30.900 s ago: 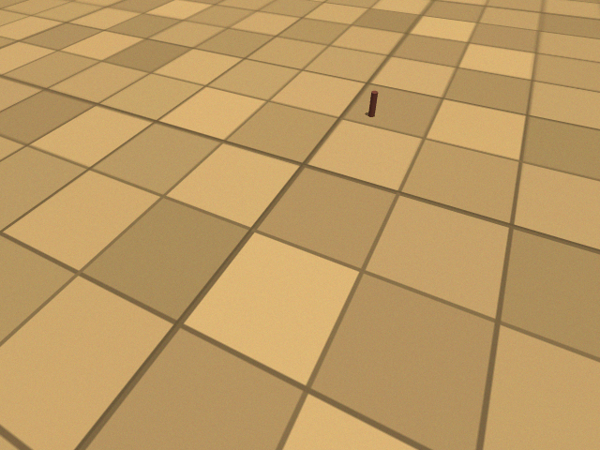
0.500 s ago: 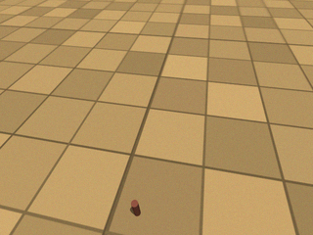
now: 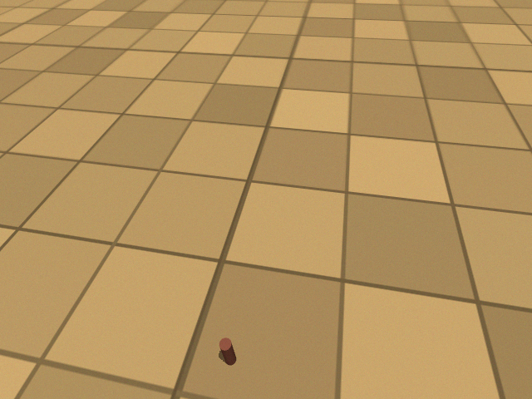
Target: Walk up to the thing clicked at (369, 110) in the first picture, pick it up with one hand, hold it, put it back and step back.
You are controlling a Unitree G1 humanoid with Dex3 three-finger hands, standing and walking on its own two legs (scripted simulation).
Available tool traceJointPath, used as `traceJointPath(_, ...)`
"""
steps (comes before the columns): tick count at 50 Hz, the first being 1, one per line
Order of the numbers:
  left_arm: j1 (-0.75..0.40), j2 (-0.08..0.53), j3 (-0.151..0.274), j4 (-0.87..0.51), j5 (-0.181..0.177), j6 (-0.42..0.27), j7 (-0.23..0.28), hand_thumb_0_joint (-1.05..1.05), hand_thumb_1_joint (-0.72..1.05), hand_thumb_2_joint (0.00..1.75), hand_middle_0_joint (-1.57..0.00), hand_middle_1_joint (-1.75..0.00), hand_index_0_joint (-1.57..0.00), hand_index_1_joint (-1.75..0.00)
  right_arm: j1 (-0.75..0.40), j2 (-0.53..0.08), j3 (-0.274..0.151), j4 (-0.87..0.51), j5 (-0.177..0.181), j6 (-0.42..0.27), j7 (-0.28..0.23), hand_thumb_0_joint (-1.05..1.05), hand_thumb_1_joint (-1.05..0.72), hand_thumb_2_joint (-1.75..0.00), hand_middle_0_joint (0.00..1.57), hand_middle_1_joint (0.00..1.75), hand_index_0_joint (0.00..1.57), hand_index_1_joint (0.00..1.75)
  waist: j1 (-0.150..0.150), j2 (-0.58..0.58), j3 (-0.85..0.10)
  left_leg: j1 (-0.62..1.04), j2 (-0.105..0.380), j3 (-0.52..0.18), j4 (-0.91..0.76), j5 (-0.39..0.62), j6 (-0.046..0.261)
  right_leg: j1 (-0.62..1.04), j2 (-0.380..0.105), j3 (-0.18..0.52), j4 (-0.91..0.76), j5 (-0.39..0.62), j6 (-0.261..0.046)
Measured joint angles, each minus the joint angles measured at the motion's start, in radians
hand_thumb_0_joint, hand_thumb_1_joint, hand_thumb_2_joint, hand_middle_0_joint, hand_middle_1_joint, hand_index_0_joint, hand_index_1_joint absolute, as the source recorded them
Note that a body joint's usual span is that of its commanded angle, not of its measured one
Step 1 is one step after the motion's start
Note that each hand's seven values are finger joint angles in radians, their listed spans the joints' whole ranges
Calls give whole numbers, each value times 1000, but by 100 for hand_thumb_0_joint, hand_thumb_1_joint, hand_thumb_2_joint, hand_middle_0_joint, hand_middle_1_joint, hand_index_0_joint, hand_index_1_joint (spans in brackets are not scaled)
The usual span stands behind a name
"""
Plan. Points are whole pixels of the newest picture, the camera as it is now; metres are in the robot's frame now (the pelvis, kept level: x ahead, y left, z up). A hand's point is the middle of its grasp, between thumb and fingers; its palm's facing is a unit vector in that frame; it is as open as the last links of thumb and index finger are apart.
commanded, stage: stand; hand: left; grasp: from the side
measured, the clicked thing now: (228, 352) +0.42 +0.18 -0.70
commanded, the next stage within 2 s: step back in 1.04 s
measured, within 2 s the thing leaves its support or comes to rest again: neither
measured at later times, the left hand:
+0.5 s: hand out of the picture +0.10 +0.24 -0.16, palm faces -0.02 -0.94 -0.34, open 7.3 cm
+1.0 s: hand out of the picture +0.11 +0.24 -0.15, palm faces -0.03 -0.94 -0.34, open 7.3 cm
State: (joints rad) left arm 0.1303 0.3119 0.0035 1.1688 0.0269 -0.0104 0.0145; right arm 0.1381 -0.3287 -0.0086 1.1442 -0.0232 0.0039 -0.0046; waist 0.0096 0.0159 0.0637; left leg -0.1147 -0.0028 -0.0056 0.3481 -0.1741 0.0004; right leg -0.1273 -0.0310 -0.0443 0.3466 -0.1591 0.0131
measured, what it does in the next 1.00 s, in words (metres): stands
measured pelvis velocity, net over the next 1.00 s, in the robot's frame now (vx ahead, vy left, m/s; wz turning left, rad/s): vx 0.03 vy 0.00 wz -0.02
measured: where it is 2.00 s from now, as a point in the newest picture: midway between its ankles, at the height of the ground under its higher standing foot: outside the picture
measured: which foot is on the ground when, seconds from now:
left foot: down 0.00-1.00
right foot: down 0.00-1.00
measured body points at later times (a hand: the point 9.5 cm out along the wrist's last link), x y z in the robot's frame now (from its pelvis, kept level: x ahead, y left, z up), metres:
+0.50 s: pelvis +0.02 +0.00 +0.00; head +0.03 -0.01 +0.45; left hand +0.10 +0.29 -0.13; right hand +0.09 -0.29 -0.14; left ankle +0.01 +0.12 -0.75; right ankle +0.02 -0.13 -0.75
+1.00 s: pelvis +0.03 +0.00 +0.00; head +0.03 -0.01 +0.45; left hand +0.11 +0.29 -0.13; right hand +0.10 -0.30 -0.14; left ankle +0.01 +0.12 -0.75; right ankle +0.02 -0.13 -0.75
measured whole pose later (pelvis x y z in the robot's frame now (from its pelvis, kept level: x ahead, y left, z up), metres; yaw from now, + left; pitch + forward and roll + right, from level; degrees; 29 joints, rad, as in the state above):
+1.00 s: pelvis +0.03 +0.00 +0.00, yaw -1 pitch -2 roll +0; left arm 0.09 0.32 0.01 1.15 0.02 -0.01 0.01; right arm 0.10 -0.34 0.00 1.14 -0.02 -0.01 -0.01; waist 0.00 0.01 0.05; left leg -0.06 0.00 0.01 0.30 -0.19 0.00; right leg -0.09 -0.02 -0.03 0.31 -0.18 0.01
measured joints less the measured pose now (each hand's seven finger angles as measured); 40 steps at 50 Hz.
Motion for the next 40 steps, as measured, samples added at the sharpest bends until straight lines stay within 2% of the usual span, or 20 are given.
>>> traceJointPath(40, -41, 8, 6, -8, -9, 3, -7, 0, 91, 90, -21, -30, -20, -30, -33, -9, 9, 1, 4, -13, -4, 1, -90, -90, 20, 30, 21, 30, -5, -4, -10, 47, 4, 17, -50, -17, -1, 34, 5, 17, -36, -17, 2)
